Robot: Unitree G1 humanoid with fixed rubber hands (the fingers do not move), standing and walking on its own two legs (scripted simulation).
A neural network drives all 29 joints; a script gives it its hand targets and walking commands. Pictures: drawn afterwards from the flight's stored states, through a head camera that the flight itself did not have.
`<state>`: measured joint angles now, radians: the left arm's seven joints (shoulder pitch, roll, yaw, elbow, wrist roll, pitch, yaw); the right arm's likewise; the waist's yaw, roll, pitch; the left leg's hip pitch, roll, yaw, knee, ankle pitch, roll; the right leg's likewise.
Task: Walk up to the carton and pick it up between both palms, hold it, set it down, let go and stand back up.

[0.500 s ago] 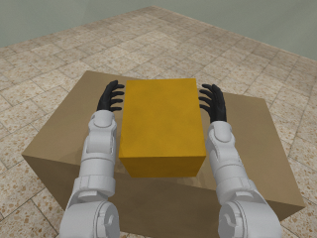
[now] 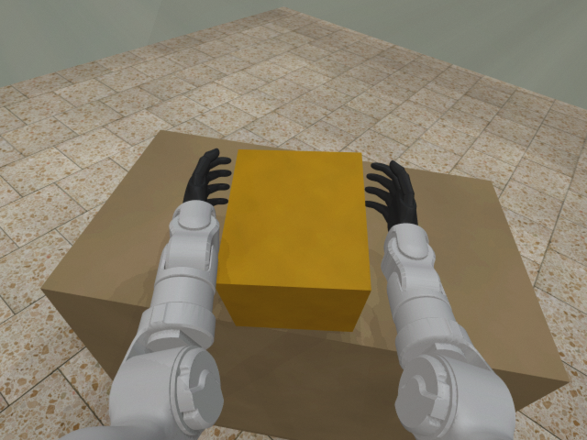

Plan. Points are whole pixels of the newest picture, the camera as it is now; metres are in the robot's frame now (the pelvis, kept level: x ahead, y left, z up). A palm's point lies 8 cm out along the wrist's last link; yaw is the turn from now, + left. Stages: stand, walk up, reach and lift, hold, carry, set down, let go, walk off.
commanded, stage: set down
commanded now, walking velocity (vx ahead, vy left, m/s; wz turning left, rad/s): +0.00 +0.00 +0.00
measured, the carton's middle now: (296, 242) +0.41 +0.00 +0.04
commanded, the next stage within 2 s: none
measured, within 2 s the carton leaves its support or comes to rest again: rests again in 2.00 s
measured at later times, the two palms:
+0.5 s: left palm (206, 202) +0.42 +0.14 +0.11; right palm (402, 221) +0.40 -0.15 +0.12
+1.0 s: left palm (212, 203) +0.42 +0.13 +0.11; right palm (406, 227) +0.40 -0.15 +0.10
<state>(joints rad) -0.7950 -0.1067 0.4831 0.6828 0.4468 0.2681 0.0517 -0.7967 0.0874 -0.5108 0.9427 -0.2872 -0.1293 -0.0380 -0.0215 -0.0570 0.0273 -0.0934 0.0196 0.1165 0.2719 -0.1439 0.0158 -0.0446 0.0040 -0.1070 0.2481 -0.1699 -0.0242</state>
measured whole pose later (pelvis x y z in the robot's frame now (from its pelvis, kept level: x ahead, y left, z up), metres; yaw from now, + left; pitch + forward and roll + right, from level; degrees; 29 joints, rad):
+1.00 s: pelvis +0.00 +0.01 +0.00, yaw -2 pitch +1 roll +0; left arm -0.82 -0.16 0.58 0.69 0.51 0.18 0.03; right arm -0.77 0.11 -0.59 0.84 -0.40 -0.09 0.02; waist -0.01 -0.04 0.03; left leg -0.14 0.02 0.15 0.28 -0.15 0.02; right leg -0.12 0.00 -0.07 0.27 -0.17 -0.02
